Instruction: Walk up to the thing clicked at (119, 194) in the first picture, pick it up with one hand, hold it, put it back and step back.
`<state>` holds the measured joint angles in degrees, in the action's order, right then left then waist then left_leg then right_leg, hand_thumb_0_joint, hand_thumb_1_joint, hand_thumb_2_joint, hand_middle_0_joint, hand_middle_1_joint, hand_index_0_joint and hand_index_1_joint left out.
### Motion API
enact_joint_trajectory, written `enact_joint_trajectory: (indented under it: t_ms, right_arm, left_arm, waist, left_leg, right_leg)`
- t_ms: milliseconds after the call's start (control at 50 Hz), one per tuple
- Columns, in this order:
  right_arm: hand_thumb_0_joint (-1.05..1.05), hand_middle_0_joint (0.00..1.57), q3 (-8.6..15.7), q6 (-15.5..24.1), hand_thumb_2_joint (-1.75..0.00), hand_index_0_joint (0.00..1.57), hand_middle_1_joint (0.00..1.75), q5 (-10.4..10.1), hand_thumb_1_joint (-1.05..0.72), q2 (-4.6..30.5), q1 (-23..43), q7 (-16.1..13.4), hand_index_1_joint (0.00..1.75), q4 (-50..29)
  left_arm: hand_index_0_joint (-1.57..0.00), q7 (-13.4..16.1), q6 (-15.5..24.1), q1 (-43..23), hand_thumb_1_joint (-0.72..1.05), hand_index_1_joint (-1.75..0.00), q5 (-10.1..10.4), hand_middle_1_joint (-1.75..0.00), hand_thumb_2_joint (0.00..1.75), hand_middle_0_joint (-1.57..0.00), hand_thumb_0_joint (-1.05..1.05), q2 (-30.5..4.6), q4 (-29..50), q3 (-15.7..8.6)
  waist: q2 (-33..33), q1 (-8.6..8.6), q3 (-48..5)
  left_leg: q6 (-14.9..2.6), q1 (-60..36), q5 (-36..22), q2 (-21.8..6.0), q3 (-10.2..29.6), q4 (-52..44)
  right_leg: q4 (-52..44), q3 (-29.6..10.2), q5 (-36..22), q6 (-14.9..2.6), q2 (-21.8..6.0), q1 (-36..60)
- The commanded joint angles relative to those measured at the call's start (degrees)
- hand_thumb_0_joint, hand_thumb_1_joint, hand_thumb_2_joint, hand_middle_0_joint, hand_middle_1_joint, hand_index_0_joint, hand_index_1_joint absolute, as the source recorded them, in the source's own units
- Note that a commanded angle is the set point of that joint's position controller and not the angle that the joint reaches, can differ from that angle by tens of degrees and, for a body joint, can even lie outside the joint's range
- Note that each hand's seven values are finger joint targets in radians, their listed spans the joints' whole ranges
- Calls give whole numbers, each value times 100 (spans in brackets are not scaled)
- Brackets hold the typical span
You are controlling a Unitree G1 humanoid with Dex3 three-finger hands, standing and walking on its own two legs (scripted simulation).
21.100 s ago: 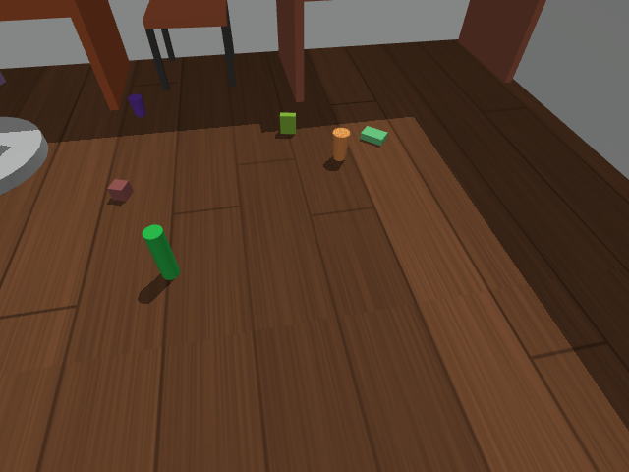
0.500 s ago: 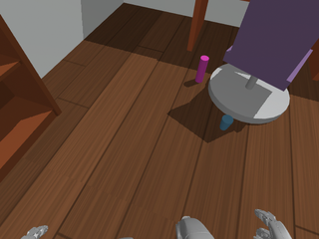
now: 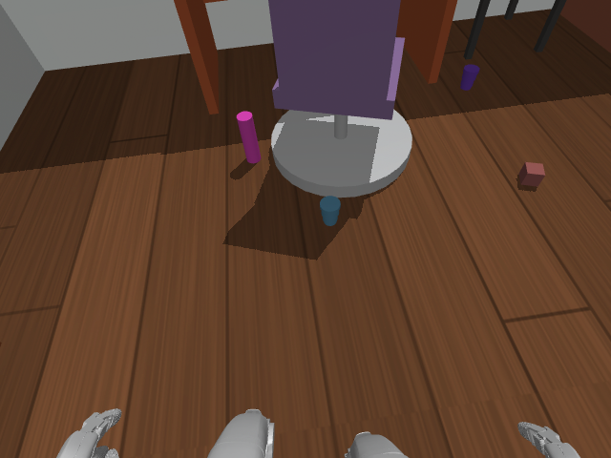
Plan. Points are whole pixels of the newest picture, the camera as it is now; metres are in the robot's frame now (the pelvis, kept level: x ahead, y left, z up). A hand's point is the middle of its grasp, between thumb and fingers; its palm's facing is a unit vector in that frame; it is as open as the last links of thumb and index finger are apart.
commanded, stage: walk up
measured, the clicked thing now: (531, 174) +1.23 -0.92 -0.72
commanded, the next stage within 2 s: none
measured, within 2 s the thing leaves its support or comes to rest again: neither
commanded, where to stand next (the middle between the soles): +0.07 -0.01 m, yaw -46 degrees
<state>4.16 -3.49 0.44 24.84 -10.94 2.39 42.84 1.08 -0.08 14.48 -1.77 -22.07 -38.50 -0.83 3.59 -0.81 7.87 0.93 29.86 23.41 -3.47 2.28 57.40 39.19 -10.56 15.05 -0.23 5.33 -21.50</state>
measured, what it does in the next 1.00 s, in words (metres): steps on the spot, turning right: left foot, then right foot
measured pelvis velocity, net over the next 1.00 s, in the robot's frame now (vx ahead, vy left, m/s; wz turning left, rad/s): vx -0.01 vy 0.02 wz -0.65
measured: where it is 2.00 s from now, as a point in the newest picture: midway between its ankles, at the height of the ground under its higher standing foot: outside the picture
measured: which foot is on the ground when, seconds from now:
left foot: up 0.00-0.08, down 0.10-0.44, up 0.46-0.66, down 0.68-0.98, up 1.00-1.00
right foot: down 0.00-0.12, up 0.14-0.40, down 0.42-0.70, up 0.72-0.94, down 0.96-1.00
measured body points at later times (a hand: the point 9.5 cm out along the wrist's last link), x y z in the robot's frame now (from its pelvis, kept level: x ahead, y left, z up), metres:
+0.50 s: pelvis -0.03 +0.03 -0.01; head -0.01 +0.01 +0.44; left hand +0.16 +0.30 -0.10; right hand -0.10 -0.32 -0.11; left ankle +0.06 +0.15 -0.70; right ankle -0.08 -0.10 -0.72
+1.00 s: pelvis -0.01 +0.02 -0.01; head +0.01 -0.01 +0.44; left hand +0.27 +0.23 -0.10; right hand -0.16 -0.27 -0.13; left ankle +0.09 +0.12 -0.71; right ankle -0.05 -0.08 -0.72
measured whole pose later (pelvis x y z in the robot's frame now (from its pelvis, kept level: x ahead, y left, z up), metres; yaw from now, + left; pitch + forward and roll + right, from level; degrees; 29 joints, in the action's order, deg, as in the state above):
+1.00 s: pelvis -0.01 +0.02 -0.01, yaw -37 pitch -2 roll -2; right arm 2.7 -1.0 0.8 24.2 -15.3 1.4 47.4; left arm 0.6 2.5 14.5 -1.0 -24.3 -48.5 -3.3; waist 3.7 -2.3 6.6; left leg 0.0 22.0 23.3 -8.3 -4.9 47.5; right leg 41.4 0.3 19.1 -1.7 3.4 -20.2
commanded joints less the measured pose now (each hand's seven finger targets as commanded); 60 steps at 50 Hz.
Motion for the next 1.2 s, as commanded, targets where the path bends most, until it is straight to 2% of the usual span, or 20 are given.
enact_joint_trajectory:
  t_ms: [0, 60, 100, 120, 200, 320, 380, 400, 420, 440, 640, 680, 700, 780, 900, 940, 960, 980, 1120, 1180]
  right_arm:
    - [0, 20, 349, 260, -90, 20, 30, -13, -90, 958, -143, -181, 30, -334]
    - [0, 20, 368, 409, -90, 20, 30, -35, -90, 827, -743, -276, 30, -239]
    - [0, 20, 571, 471, -90, 20, 30, 117, -90, 1768, -514, -364, 30, -456]
    - [0, 20, 687, 489, -90, 20, 30, 31, -90, 2104, -108, -309, 30, -541]
    - [0, 20, 454, 575, -90, 20, 30, 113, -90, 1418, 129, -315, 30, -541]
    - [0, 20, 509, 505, -90, 20, 30, 210, -90, 1696, -534, -163, 30, -506]
    - [0, 20, 422, 377, -90, 20, 30, 139, -90, 1470, -406, -106, 30, -553]
    - [0, 20, 298, 371, -90, 20, 30, 114, -90, 1071, -477, -97, 30, -610]
    - [0, 20, 154, 393, -90, 20, 30, 23, -90, 711, -46, -106, 30, -834]
    - [0, 20, 269, 422, -90, 20, 30, 56, -90, 1145, 347, -209, 30, -847]
    - [0, 20, 368, 600, -90, 20, 30, 105, -90, 1037, -974, -199, 30, -31]
    - [0, 20, 548, 643, -90, 20, 30, 185, -90, 1811, -908, -245, 30, -157]
    - [0, 20, 622, 629, -90, 20, 30, 91, -90, 2042, -647, -194, 30, -160]
    - [0, 20, 402, 638, -90, 20, 30, 118, -90, 1540, -208, -204, 30, -121]
    - [0, 20, 265, 475, -90, 20, 30, 90, -90, 1326, -254, -128, 30, -116]
    - [0, 20, 58, 431, -90, 20, 30, -8, -90, 701, -393, -146, 30, -153]
    - [0, 20, 9, 398, -90, 20, 30, -25, -90, 567, -78, -180, 30, -282]
    - [0, 20, 144, 355, -90, 20, 30, 6, -90, 952, 54, -277, 30, -164]
    - [0, 20, 83, 438, -90, 20, 30, -39, -90, 878, -352, -279, 30, 444]
    - [0, 20, 116, 524, -90, 20, 30, 1, -90, 862, -490, -284, 30, 696]
  left_arm:
    - [-20, 38, 48, -202, 90, -30, -98, -30, 90, -20, 0, -1769, 600, -783]
    - [-20, -4, -72, -516, 90, -30, 13, -30, 90, -20, 0, -1435, 645, -649]
    - [-20, 32, -99, -161, 90, -30, -9, -30, 90, -20, 0, -1030, 650, -537]
    - [-20, 65, -101, -223, 90, -30, -88, -30, 90, -20, 0, -1584, 583, -630]
    - [-20, -264, -141, 270, 90, -30, 101, -30, 90, -20, 0, -1420, 32, -733]
    - [-20, -350, 5, 103, 90, -30, 106, -30, 90, -20, 0, -1267, -92, -709]
    - [-20, -188, 119, 822, 90, -30, 20, -30, 90, -20, 0, -1247, -492, -775]
    - [-20, -134, 179, 1036, 90, -30, -29, -30, 90, -20, 0, -1609, -536, -923]
    - [-20, -75, 240, 947, 90, -30, -86, -30, 90, -20, 0, -2229, -334, -1032]
    - [-20, -51, 241, 552, 90, -30, -74, -30, 90, -20, 0, -2469, -180, -1045]
    - [-20, 64, 236, -64, 90, -30, 132, -30, 90, -20, 0, -1484, -177, -562]
    - [-20, 142, 211, 378, 90, -30, 200, -30, 90, -20, 0, -981, -171, -380]
    - [-20, 213, 239, 414, 90, -30, 151, -30, 90, -20, 0, -1569, -310, -486]
    - [-20, 8, 296, 544, 90, -30, 162, -30, 90, -20, 0, -1472, -700, -568]
    - [-20, -23, 357, 627, 90, -30, 84, -30, 90, -20, 0, -1120, -813, -591]
    - [-20, 82, 429, 698, 90, -30, 9, -30, 90, -20, 0, -1559, -801, -733]
    - [-20, 117, 464, 411, 90, -30, 0, -30, 90, -20, 0, -1892, -620, -728]
    - [-20, 118, 446, 251, 90, -30, 15, -30, 90, -20, 0, -1997, -566, -723]
    - [-20, 146, 402, -150, 90, -30, 86, -30, 90, -20, 0, -1543, -656, -490]
    - [-20, 121, 314, -546, 90, -30, 158, -30, 90, -20, 0, -1355, -660, -396]
  waist:
    - [-1560, 113, -852]
    - [-1091, -312, -1073]
    - [1011, -173, -1015]
    - [935, -146, -747]
    - [735, 106, -684]
    - [934, -244, -956]
    - [487, 131, -1016]
    - [-393, 288, -953]
    - [-1910, 458, -595]
    - [-1695, 449, -236]
    - [-869, -438, -633]
    - [917, -277, -767]
    - [685, -248, -751]
    - [612, -14, -233]
    - [498, 122, -876]
    - [-728, 218, -993]
    - [-1395, 188, -766]
    - [-1099, 226, -713]
    - [-1366, -12, -1081]
    - [-1003, -245, -1122]
  left_leg:
    - [-87, -649, -56, 353, -254, -647]
    - [-360, -2036, -499, 510, 20, -2662]
    - [-1260, -1984, 441, -2291, 3198, -4188]
    - [-2008, -1278, 274, -3041, 3641, -4399]
    - [-1104, -986, 111, -1364, 963, -3718]
    - [-1205, -1424, 375, -1457, 293, -3156]
    - [-865, -760, 272, -1209, -364, -1995]
    - [-531, 284, 682, -927, -655, -980]
    - [-51, 1635, 941, 88, -836, 42]
    - [-46, 1335, 820, -323, -72, 357]
    - [-386, -1947, -395, 259, -283, -2296]
    - [-1076, -2236, 769, -2007, 2961, -4068]
    - [-1543, -1867, 953, -2475, 3480, -4192]
    - [-1213, -1024, 405, -1414, 1215, -3685]
    - [-1024, -1031, -1746, -1241, 104, -2278]
    - [-457, -140, -1375, -675, -434, -742]
    - [-165, 567, 498, -45, -572, -290]
    - [-191, 64, 1238, -275, -47, 82]
    - [-190, -707, 265, -57, -316, -915]
    - [-281, -1817, -921, 0, -309, -2156]
  right_leg:
    - [-1161, -1687, -551, -1030, -890, -263]
    - [-8, -1249, -982, -631, -416, -819]
    - [2225, -151, 1585, 14, 447, -1857]
    - [3149, -29, 1675, 132, -117, -1657]
    - [2998, 372, 643, 31, -358, -1025]
    - [443, 1205, 1423, 80, -317, -73]
    - [-1118, 1506, 516, -65, -81, 1150]
    - [-1525, 348, 1146, -338, -529, 1916]
    - [-2136, -2645, 2122, -1056, -1914, 1694]
    - [-2030, -3253, 1713, -1630, -2450, 807]
    - [73, -685, -828, -720, -948, -888]
    - [2114, 294, 1513, -87, 202, -1875]
    - [2703, 143, 1843, -66, -131, -1633]
    - [2053, 614, 1122, -114, -529, -943]
    - [-442, 1377, 216, -114, -173, 769]
    - [-1225, -329, -147, -440, -889, 1587]
    - [-1564, -2399, -480, -1185, -2223, 1203]
    - [-1259, -2506, -1065, -1693, -2513, 594]
    - [-594, -1034, -2852, -1111, -1536, 672]
    - [-251, -608, -1674, -768, -1160, -169]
